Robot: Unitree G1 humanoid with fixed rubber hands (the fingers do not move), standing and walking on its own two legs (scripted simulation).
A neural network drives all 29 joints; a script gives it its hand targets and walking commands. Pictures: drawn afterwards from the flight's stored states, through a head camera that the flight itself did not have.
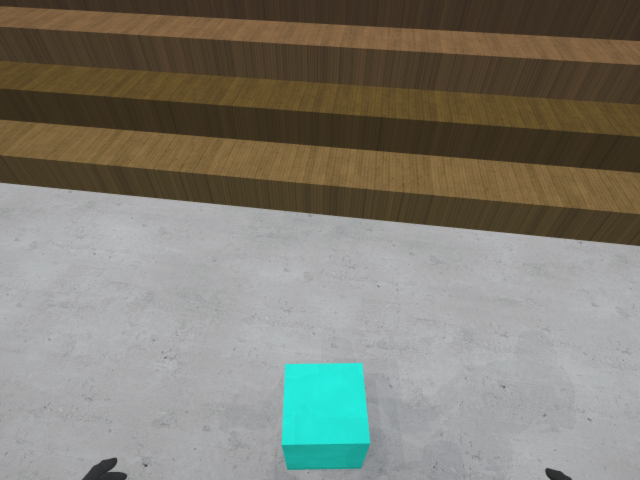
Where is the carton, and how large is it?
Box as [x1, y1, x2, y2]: [282, 363, 369, 469]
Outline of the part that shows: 361,363 285,364 282,447 287,469 360,468 369,444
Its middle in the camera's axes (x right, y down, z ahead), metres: +0.02 +0.50 +1.07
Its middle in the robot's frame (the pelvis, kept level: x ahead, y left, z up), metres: +0.41 +0.00 -0.66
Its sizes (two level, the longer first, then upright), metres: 0.210 0.200 0.250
